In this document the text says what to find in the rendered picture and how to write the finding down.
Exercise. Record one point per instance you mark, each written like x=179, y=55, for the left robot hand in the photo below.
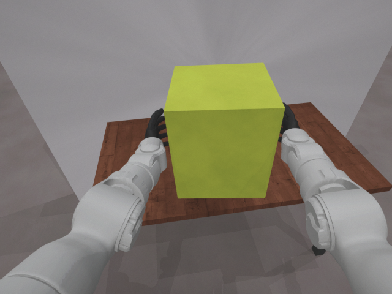
x=153, y=128

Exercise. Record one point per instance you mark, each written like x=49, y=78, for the carton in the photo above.
x=223, y=123

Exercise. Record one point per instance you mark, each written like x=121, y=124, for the right robot hand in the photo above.
x=288, y=121

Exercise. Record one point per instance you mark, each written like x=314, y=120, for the robot right upper arm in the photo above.
x=350, y=226

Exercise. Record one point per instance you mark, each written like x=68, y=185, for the right robot forearm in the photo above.
x=312, y=169

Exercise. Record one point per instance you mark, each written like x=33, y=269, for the table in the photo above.
x=122, y=139

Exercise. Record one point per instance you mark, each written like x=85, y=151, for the left robot forearm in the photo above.
x=140, y=174

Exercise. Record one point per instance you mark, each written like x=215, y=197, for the robot left upper arm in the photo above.
x=109, y=220

